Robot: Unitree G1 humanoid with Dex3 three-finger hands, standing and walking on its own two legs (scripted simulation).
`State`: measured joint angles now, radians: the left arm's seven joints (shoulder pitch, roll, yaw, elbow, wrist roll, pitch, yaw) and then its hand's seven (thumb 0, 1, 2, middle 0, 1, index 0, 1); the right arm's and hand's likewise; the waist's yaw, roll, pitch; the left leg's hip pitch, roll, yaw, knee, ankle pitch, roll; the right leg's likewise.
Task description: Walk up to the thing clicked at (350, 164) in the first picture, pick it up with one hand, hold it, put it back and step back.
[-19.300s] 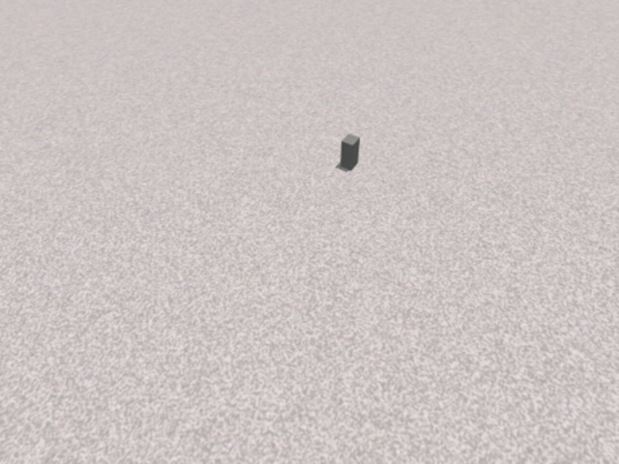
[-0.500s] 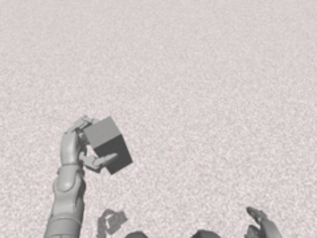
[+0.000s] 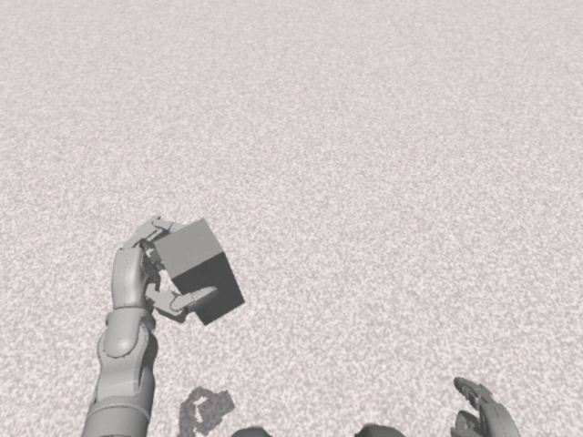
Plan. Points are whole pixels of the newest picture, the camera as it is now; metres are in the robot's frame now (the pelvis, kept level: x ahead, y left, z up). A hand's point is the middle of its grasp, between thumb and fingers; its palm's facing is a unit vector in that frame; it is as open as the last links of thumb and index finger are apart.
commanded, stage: hold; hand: left
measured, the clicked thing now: (204, 275) +0.33 +0.16 +0.02
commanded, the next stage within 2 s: crouch in 1.16 s
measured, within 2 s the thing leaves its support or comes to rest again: neither
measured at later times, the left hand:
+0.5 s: hand (181, 273) +0.32 +0.18 +0.05, palm faces +0.08 -1.00 -0.02, open 10.3 cm
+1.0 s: hand (182, 281) +0.31 +0.18 +0.04, palm faces +0.08 -1.00 -0.01, open 10.3 cm
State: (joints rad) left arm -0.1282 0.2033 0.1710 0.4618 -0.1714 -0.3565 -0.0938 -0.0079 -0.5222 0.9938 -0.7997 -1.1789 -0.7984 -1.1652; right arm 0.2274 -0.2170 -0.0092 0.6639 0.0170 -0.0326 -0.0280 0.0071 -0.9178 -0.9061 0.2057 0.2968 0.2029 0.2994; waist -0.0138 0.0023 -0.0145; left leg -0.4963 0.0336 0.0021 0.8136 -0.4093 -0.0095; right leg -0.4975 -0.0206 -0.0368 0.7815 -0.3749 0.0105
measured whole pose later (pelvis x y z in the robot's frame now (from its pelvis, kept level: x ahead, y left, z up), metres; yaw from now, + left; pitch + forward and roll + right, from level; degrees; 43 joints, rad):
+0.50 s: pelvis -0.01 +0.00 +0.00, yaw +0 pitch +5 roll -1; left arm -0.13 0.21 0.16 0.48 -0.18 -0.37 -0.11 -0.01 -0.54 1.01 -0.80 -1.19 -0.80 -1.18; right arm 0.23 -0.22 -0.01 0.67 0.02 -0.04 -0.03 0.01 -0.92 -0.91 0.21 0.30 0.20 0.30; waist -0.01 0.01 -0.02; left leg -0.50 0.03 0.00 0.81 -0.40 -0.01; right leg -0.50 -0.02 -0.04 0.78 -0.36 0.01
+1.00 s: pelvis -0.01 +0.00 +0.00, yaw +0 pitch +5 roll -1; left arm -0.11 0.20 0.16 0.47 -0.18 -0.37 -0.12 -0.01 -0.53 1.00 -0.80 -1.19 -0.80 -1.18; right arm 0.23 -0.22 -0.01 0.66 0.02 -0.05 -0.03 0.01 -0.92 -0.91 0.21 0.30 0.20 0.30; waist -0.01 0.00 -0.01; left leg -0.50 0.03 0.00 0.82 -0.39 -0.01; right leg -0.50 -0.02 -0.04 0.78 -0.36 0.01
